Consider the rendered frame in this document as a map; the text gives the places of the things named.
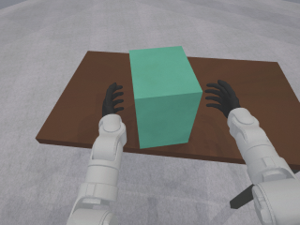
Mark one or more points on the right robot upper arm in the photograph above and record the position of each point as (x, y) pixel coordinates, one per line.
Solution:
(277, 202)

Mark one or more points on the robot right hand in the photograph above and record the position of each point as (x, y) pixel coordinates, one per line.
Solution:
(227, 97)

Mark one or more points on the carton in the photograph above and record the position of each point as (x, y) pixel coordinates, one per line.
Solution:
(166, 93)

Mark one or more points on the left robot forearm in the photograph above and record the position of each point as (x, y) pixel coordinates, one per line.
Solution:
(100, 182)

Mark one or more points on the left robot upper arm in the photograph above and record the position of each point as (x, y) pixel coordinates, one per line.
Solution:
(89, 216)

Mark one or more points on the robot left hand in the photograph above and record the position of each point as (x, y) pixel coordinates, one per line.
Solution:
(109, 102)

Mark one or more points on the table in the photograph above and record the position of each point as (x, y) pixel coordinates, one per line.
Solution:
(260, 86)

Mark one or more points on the right robot forearm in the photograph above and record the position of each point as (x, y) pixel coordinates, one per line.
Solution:
(262, 160)

